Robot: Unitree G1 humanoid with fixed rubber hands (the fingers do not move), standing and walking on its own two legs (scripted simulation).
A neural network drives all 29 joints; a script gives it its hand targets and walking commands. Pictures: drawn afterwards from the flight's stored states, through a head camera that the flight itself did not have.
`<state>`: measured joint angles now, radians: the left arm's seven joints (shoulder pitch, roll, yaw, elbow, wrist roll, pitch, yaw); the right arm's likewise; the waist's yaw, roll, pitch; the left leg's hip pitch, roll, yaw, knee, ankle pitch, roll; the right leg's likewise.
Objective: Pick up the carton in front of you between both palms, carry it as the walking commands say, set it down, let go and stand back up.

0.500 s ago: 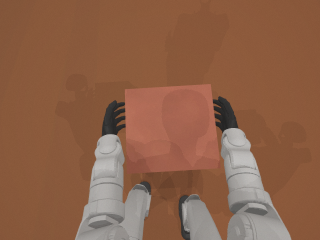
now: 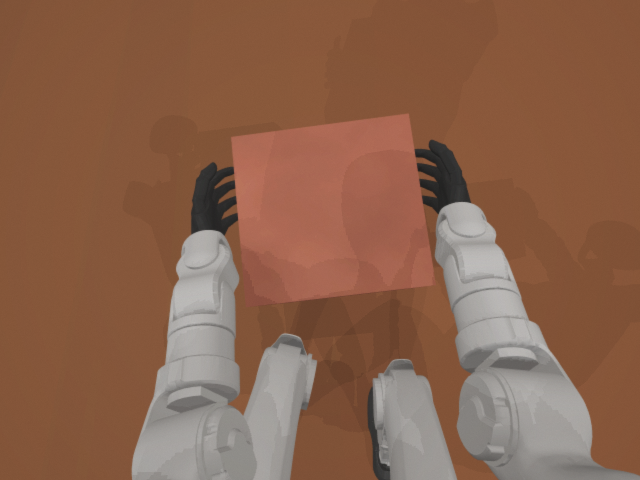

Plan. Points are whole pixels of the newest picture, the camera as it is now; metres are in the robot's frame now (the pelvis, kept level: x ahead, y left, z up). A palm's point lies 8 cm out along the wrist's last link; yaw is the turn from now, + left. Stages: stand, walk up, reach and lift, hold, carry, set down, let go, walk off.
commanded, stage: set down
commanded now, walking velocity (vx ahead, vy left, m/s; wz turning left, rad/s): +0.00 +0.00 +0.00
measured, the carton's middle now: (331, 227) +0.44 +0.06 -0.18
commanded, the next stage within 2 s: none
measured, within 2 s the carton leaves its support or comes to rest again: rests again in 1.32 s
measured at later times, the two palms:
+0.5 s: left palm (228, 243) +0.41 +0.22 -0.24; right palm (407, 208) +0.51 -0.06 -0.24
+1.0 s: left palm (238, 246) +0.42 +0.23 -0.33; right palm (394, 211) +0.53 -0.05 -0.34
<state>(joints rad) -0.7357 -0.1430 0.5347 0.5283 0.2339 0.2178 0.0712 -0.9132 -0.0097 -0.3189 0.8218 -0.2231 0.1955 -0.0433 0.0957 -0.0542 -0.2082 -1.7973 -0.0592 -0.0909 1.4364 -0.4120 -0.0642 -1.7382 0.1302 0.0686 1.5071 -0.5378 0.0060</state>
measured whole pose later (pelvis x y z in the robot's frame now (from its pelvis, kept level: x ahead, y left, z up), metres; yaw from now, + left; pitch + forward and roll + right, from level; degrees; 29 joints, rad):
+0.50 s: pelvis -0.04 +0.00 -0.12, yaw +0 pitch +46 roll +1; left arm -1.03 -0.07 0.62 0.61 0.18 0.24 0.10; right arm -1.31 -0.16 -0.19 1.04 -0.15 0.22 -0.08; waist 0.14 -0.05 -0.01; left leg -2.18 -0.09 -0.09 1.82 -0.44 -0.10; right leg -2.13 0.18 0.07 1.91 -0.58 0.03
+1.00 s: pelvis -0.03 +0.00 -0.18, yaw +0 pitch +44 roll +4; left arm -1.15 0.00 0.62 0.72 0.09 0.20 0.11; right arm -1.49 -0.24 -0.03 1.17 -0.06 0.20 -0.11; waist 0.18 -0.03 0.16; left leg -2.30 -0.07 -0.06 2.02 -0.50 -0.11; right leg -2.26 0.19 0.06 2.13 -0.63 0.03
